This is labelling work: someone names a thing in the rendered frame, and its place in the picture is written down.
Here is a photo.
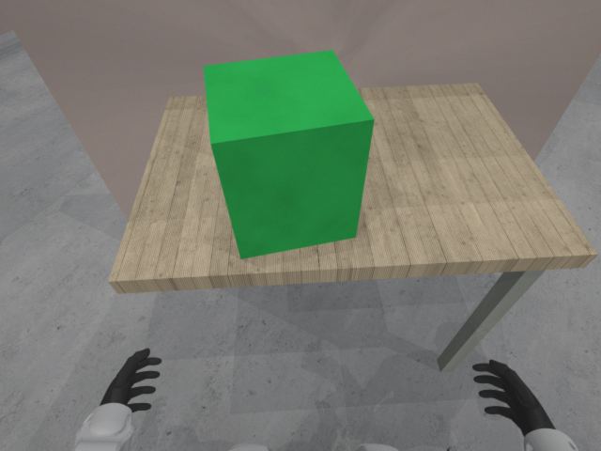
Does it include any robot right forearm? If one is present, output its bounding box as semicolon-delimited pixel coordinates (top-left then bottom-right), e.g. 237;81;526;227
524;428;578;451

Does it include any carton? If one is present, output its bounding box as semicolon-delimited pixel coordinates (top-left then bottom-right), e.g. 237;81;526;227
204;50;375;259

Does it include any robot left hand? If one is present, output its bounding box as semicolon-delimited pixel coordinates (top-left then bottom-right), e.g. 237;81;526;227
100;349;162;412

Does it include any robot left forearm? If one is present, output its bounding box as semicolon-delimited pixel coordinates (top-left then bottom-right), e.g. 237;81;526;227
72;403;133;451

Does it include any robot right hand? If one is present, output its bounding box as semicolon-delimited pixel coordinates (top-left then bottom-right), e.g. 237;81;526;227
472;360;556;437

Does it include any table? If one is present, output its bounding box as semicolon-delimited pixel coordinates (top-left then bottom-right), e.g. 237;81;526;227
108;83;598;372

